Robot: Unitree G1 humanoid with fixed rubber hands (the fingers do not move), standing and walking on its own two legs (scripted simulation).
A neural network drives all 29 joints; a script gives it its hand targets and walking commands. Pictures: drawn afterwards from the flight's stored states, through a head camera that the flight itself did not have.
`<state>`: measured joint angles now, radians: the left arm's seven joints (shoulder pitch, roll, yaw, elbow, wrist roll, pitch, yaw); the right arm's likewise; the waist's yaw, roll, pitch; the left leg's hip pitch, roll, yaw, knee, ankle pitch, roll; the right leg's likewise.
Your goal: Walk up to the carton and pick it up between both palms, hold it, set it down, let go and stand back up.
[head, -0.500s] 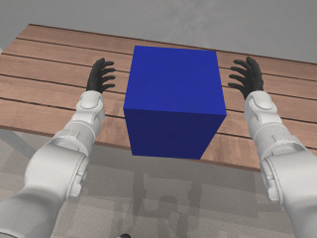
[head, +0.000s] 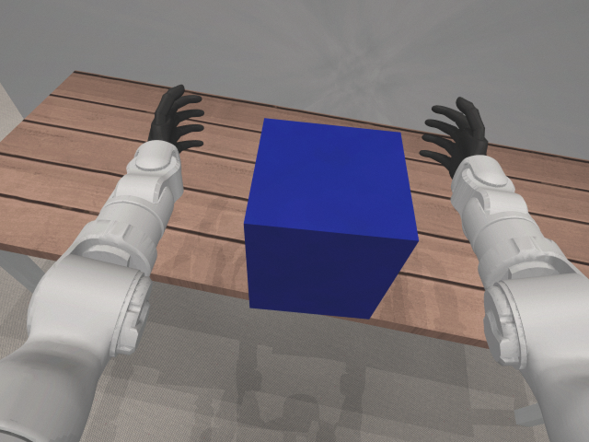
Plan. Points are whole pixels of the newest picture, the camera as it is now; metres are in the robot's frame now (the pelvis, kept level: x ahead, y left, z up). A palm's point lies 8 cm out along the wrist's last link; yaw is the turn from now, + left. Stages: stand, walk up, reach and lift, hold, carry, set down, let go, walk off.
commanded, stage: set down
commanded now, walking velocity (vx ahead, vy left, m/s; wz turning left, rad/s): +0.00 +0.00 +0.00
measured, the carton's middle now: (320, 225) +0.46 -0.01 -0.01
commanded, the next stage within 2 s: none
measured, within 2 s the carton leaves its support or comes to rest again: neither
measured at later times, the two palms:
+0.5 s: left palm (169, 215) +0.39 +0.20 +0.08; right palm (465, 243) +0.40 -0.20 +0.07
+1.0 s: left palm (165, 255) +0.35 +0.20 +0.04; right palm (468, 269) +0.37 -0.20 +0.05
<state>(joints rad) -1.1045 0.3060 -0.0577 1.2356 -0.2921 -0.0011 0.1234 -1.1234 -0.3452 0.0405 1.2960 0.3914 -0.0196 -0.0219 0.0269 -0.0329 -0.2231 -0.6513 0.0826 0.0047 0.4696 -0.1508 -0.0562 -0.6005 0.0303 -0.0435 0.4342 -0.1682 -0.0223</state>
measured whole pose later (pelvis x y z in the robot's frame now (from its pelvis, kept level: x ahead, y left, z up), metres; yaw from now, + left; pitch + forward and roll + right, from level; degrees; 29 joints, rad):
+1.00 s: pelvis +0.00 +0.00 +0.01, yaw +0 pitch +5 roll -1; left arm -0.48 0.16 0.06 0.90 -0.10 -0.18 0.10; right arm -0.58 -0.28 0.11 1.12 0.38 -0.24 0.01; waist 0.02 -0.03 -0.07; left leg -0.34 0.08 0.01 0.44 -0.18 -0.05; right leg -0.30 0.03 -0.04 0.42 -0.21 -0.02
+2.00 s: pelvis +0.03 +0.01 +0.01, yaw -1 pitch -3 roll +0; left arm 0.05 0.13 0.00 0.63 -0.04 -0.16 0.08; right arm 0.02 -0.18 0.02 0.84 0.14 -0.37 0.03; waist 0.01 -0.02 0.03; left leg -0.12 0.05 0.05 0.42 -0.24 -0.03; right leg -0.10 0.00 0.00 0.41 -0.27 0.00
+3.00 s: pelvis +0.02 +0.01 +0.01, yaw -2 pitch -5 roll +0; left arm 0.17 0.19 0.01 0.54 0.01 0.12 0.01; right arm 0.17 -0.18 -0.03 0.75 -0.03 -0.21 0.02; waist 0.01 -0.01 0.09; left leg -0.06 0.05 0.07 0.37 -0.21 -0.03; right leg -0.05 0.00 0.01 0.37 -0.23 0.00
